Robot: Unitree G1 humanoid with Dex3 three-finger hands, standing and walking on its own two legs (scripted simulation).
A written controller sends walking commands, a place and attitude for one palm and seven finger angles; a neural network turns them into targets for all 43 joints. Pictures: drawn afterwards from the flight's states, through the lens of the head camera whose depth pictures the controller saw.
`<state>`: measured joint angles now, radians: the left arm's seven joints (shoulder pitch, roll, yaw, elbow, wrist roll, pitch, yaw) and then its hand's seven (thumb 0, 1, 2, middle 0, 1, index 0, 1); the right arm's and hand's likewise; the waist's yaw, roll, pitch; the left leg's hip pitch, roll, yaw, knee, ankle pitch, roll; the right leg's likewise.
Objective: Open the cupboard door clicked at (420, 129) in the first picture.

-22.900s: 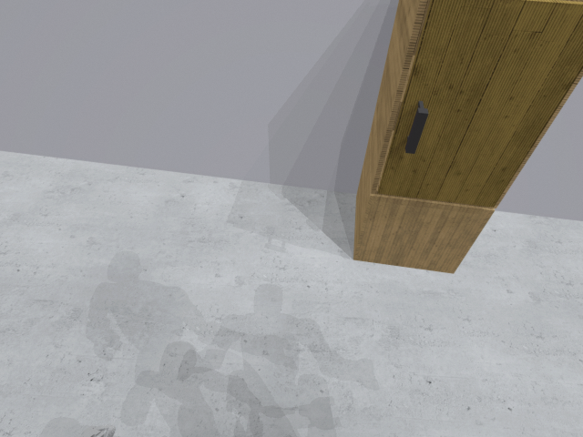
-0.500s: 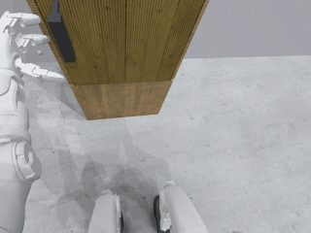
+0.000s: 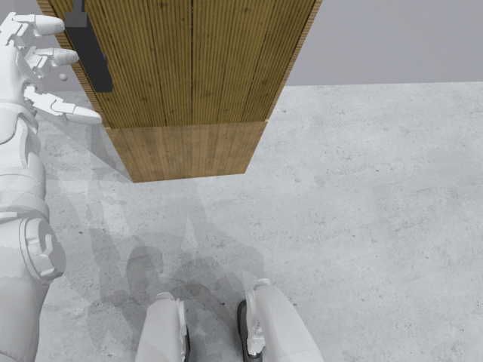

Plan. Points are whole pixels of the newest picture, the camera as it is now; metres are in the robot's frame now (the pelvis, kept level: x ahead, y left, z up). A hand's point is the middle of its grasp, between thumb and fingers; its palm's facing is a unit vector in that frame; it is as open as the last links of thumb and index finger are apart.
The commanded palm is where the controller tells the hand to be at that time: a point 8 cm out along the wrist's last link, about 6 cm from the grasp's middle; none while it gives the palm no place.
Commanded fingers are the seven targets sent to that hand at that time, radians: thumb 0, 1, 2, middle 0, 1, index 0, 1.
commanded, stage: slide the fingers in behind the handle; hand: left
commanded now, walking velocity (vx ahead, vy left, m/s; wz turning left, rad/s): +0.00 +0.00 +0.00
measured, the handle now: (92, 45) +0.58 +0.18 +0.06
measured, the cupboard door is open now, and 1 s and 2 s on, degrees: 0 0 0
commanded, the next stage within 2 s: close the thumb around the handle in 1.34 s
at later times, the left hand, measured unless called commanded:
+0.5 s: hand (83, 78) +0.54 +0.19 +0.05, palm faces +0.05 -1.00 -0.01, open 14.0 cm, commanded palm +0.52 +0.22 +0.05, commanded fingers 0.00 -0.50 0.30 -0.30 -1.20 -0.30 -1.20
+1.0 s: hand (93, 80) +0.53 +0.18 +0.04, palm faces +0.08 -1.00 -0.02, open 14.0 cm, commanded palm +0.51 +0.19 +0.05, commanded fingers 0.00 -0.50 0.30 -0.30 -1.20 -0.30 -1.20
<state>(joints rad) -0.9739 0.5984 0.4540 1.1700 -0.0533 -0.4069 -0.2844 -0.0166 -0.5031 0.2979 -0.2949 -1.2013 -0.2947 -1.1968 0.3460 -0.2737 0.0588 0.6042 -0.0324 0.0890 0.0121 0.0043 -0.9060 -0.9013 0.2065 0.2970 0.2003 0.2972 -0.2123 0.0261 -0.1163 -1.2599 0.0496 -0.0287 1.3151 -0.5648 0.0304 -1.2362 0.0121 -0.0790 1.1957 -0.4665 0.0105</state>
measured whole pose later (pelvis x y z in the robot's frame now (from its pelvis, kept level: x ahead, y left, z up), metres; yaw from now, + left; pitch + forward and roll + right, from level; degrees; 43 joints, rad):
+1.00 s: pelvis +0.00 +0.00 +0.00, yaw +1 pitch +29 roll -5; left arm -0.97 0.46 0.33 1.18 -0.06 -0.46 -0.10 -0.02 -0.50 0.30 -0.23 -1.21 -0.30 -1.20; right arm 0.36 -0.25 0.04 0.64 -0.06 0.08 0.05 0.00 -0.91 -0.90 0.21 0.30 0.20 0.30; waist -0.19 0.03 -0.13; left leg -1.24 0.03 -0.03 1.30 -0.56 0.03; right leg -1.21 0.00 -0.08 1.19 -0.48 0.01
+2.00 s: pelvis +0.00 +0.00 +0.00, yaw +1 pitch +28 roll -4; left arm -0.96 0.45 0.37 1.19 -0.04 -0.49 -0.12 0.00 0.58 0.76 -0.37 -1.31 -0.37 -1.31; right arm 0.35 -0.25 0.04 0.62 -0.05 0.09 0.04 0.00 -0.91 -0.90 0.21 0.30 0.20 0.30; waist -0.20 0.03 -0.13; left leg -1.22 0.04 -0.01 1.30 -0.56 0.03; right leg -1.22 0.01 -0.06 1.21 -0.47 0.01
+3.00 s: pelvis +0.02 -0.02 +0.02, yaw +2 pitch +22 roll -1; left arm -0.25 -0.15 -0.05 0.50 0.14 -0.45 0.63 0.01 0.67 0.77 -0.28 -1.31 -0.31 -1.30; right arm 0.19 -0.18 -0.02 0.57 -0.11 0.03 0.09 0.01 -0.91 -0.90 0.20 0.30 0.20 0.30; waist -0.03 0.01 -0.18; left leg -1.01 0.02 0.00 1.20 -0.56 0.01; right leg -1.03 -0.01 -0.05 1.16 -0.51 -0.01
